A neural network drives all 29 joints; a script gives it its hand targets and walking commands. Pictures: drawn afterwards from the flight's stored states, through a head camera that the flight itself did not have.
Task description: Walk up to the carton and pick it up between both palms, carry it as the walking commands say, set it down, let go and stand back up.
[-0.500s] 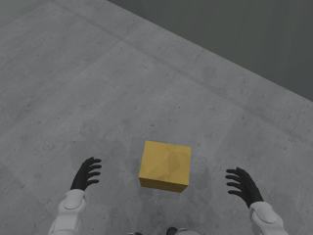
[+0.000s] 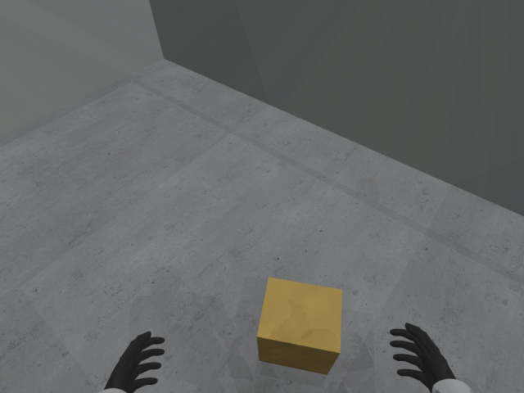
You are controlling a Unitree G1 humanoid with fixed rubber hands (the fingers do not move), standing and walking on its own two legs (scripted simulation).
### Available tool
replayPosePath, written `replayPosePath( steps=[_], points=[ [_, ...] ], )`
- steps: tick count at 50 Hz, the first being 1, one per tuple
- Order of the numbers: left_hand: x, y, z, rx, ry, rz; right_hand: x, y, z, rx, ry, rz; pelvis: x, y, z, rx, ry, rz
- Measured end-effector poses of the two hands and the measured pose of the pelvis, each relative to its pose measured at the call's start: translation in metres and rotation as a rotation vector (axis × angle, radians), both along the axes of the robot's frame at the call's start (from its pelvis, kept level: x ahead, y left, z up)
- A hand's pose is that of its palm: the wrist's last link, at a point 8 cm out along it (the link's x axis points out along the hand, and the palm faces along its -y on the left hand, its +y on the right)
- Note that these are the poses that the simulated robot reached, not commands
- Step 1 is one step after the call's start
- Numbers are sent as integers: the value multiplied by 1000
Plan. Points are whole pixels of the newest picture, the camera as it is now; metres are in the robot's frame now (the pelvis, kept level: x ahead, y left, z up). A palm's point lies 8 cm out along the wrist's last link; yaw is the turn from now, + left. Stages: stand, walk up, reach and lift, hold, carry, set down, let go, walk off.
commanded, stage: let go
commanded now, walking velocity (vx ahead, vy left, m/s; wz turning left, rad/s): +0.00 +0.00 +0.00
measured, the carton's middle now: (298, 327) +0.43 -0.09 -0.64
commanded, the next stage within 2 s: stand in 0.20 s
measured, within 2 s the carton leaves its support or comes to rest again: neither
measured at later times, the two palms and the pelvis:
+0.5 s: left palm out of the picture +0.12 +0.27 -0.08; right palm (483, 383) +0.16 -0.31 -0.08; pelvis +0.02 -0.03 +0.00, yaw +1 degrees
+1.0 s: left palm out of the picture +0.12 +0.26 -0.09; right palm out of the picture +0.15 -0.33 -0.09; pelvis +0.02 -0.04 +0.00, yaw +2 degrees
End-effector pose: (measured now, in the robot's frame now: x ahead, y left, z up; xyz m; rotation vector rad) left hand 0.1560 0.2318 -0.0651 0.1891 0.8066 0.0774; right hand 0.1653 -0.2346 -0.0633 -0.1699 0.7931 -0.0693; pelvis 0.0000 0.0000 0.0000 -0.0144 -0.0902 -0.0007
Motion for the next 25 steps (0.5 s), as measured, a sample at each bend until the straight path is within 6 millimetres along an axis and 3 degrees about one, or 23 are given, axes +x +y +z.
replayPosePath(
  steps=[11, 19, 25],
  points=[
    [-3, -10, -6, 23, -13, 7, -7, -13, -3, -53, 37, -20, -5, -12, -4, 7, -3, -12],
    [-31, 28, -15, 176, 101, 55, -6, -59, -15, -152, 38, -17, 6, -21, -4, 9, 71, 12],
    [-32, 40, -13, 216, 140, 89, -2, -77, -21, -183, 83, -8, 17, -28, -2, 11, 85, 22]
  ],
)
